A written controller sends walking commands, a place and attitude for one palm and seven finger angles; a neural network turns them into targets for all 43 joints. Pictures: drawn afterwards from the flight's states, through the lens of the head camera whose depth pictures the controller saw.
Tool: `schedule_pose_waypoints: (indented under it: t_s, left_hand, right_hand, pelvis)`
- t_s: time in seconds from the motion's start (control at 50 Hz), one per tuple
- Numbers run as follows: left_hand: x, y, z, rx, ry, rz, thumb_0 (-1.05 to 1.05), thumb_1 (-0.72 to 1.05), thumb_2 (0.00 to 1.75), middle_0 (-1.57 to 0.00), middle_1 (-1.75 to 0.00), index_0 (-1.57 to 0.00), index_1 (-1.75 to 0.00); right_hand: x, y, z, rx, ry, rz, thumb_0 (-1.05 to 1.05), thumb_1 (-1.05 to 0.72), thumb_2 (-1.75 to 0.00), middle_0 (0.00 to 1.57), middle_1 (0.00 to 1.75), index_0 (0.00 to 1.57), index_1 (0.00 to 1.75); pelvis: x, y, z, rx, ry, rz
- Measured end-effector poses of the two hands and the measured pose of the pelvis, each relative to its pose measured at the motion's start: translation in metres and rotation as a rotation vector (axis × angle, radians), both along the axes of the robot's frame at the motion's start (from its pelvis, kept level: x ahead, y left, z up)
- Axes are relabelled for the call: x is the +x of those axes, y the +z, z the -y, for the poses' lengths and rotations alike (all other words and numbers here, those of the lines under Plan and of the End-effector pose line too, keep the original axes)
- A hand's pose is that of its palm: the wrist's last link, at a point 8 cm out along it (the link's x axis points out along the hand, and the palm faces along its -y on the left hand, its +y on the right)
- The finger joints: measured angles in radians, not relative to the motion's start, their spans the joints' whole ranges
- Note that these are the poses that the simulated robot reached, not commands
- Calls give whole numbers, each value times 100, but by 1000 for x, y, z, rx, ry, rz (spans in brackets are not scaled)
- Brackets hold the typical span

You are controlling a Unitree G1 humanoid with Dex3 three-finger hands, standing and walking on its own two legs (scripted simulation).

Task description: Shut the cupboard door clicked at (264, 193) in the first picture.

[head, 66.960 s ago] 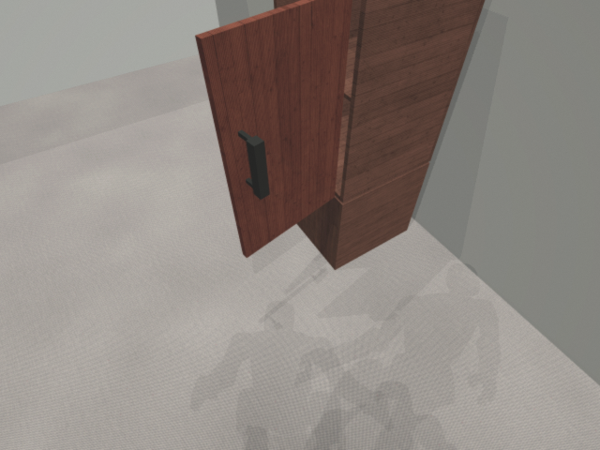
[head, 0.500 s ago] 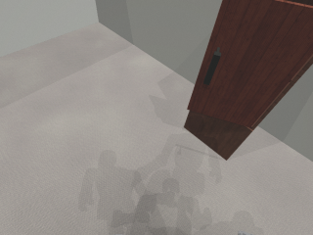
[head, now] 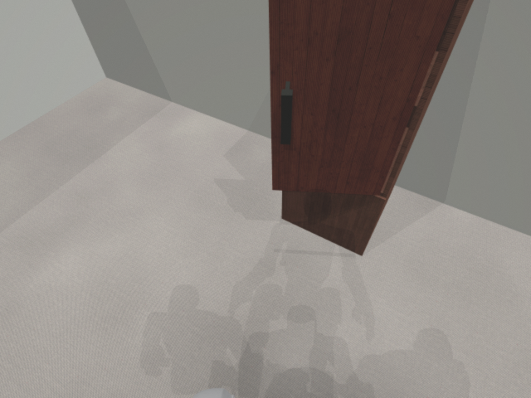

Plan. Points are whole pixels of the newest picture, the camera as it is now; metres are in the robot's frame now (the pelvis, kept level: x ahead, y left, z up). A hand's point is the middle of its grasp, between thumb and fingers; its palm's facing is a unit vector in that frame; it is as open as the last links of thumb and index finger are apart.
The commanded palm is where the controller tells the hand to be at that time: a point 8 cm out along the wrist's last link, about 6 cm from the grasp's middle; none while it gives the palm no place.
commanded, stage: take the last steps up to it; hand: left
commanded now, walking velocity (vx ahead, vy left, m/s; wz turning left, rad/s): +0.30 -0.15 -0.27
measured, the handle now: (286, 113) +0.75 -0.02 -0.02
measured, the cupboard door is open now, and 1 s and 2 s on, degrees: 26 26 26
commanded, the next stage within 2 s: come to a stop and stand still in 0.76 s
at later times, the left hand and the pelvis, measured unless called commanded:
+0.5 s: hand (188, 361) +0.21 +0.16 -0.17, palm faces -0.17 -0.97 -0.15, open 7.4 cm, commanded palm none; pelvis +0.11 -0.02 +0.01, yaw -9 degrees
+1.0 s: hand (268, 304) +0.32 +0.02 -0.17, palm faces -0.09 -0.98 -0.18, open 7.3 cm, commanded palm none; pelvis +0.27 -0.15 +0.00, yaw -8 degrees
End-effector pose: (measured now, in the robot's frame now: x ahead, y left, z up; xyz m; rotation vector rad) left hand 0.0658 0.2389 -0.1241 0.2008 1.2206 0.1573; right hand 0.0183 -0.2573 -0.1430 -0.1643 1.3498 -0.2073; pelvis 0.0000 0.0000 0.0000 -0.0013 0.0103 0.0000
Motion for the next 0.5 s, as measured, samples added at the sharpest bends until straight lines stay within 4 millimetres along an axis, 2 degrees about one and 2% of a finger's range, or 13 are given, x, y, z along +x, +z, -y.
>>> schedule_pose_waypoints:
  t_s: [0.08,0.16,0.2,0.24,0.38,0.5]
  left_hand:
    - [-5,-9,1,-37,8,-26,1,91,89,-21,-30,-20,-30]
    - [-7,-29,-6,-80,19,-67,1,91,89,-21,-30,-20,-30]
    - [-4,-40,-11,-95,6,-103,1,91,89,-21,-30,-20,-30]
    - [5,-42,-13,-102,-28,-136,1,91,89,-20,-30,-20,-30]
    - [77,-24,-6,-108,-89,-82,1,91,89,-20,-30,-19,-30]
    - [147,-20,26,-89,-172,-64,1,91,90,-20,-30,-19,-30]
  right_hand:
    - [13,11,-4,-11,8,32,1,-91,-90,20,30,20,30]
    - [34,18,-11,-55,15,89,1,-91,-90,20,30,20,30]
    - [39,18,-14,-83,3,122,1,-91,-90,20,30,20,30]
    - [36,23,-17,-95,-24,127,1,-91,-90,20,30,21,30]
    - [3,37,-23,-80,-106,-24,1,-91,-90,20,30,21,30]
    - [-17,31,-21,-23,-207,-155,1,-90,-90,20,30,21,30]
  pelvis:
    - [9,2,-1,-5,-9,-3]
    - [24,-6,-10,-23,-32,-1]
    - [31,-12,-14,-25,-51,-3]
    - [39,-9,-15,-20,-79,3]
    - [74,8,-5,-40,-114,1]
    - [109,6,19,-30,-157,-6]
